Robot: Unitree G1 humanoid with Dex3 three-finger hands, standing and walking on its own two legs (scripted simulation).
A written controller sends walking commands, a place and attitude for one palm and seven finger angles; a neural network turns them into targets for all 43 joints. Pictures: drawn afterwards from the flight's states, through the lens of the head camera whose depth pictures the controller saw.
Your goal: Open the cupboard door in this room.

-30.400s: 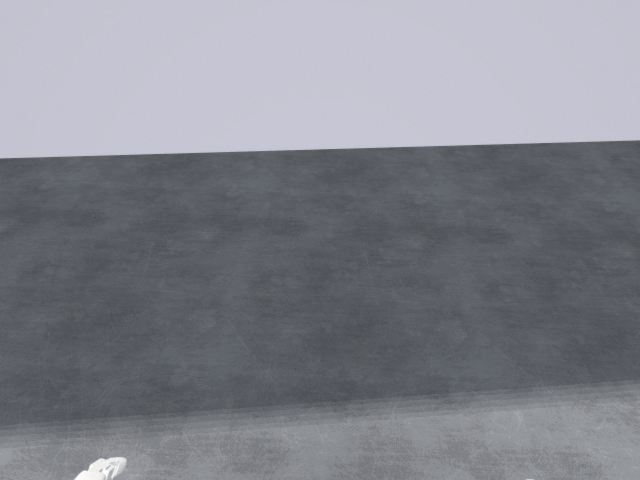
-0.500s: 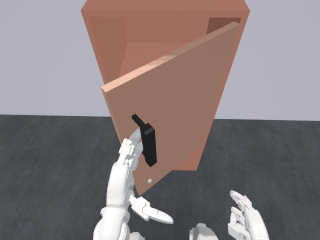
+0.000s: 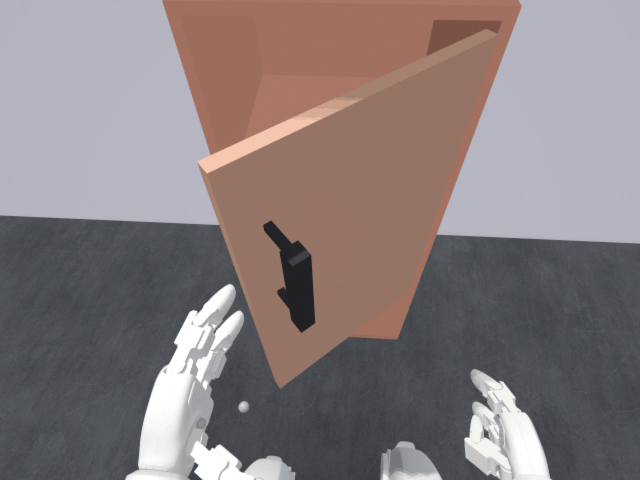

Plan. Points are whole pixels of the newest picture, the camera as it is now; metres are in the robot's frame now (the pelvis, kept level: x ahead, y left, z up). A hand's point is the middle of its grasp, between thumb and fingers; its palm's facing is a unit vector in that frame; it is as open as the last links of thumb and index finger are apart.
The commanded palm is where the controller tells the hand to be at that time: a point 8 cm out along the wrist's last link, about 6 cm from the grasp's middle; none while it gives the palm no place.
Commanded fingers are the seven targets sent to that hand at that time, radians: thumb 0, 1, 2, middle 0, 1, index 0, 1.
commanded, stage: slide the hand sideways off the handle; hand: left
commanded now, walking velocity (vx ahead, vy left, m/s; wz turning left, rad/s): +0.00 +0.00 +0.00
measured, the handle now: (289, 279) +0.33 +0.06 +0.09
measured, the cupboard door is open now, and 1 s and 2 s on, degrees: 41 41 41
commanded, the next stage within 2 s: draw the hand back to the body in 0.14 s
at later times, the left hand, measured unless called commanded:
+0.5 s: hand (178, 407) +0.18 +0.14 +0.12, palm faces -0.01 -1.00 -0.05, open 16.3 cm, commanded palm +0.14 +0.19 +0.13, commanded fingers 0.00 -0.50 0.30 -0.15 -0.30 -0.15 -0.30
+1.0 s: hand (64, 367) +0.19 +0.22 +0.17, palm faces +0.25 -0.90 -0.35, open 14.3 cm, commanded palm +0.15 +0.26 +0.20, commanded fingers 0.00 0.17 0.58 -0.17 -0.30 -0.17 -0.30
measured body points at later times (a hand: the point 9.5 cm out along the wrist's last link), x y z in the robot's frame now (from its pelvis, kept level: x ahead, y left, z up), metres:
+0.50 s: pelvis -0.01 +0.01 +0.01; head +0.02 +0.01 +0.46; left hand +0.17 +0.19 +0.12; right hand +0.18 -0.21 -0.05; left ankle -0.03 +0.14 -0.65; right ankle +0.05 -0.13 -0.65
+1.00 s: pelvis +0.01 +0.02 +0.05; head +0.00 +0.01 +0.50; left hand +0.17 +0.26 +0.19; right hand +0.19 -0.19 -0.01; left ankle -0.03 +0.14 -0.65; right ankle +0.05 -0.13 -0.65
